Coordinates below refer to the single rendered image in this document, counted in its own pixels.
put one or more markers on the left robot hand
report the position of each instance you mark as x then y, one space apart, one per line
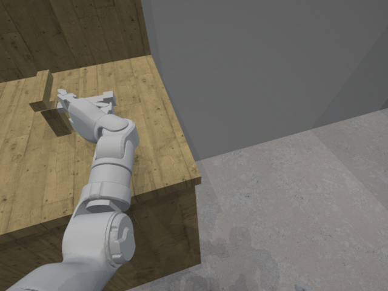
84 114

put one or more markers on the tap lever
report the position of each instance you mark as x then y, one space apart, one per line
107 97

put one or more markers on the counter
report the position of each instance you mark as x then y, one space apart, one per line
87 47

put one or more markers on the robot left forearm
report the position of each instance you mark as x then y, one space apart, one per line
109 182

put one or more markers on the left robot upper arm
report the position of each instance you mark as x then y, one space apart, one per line
95 246

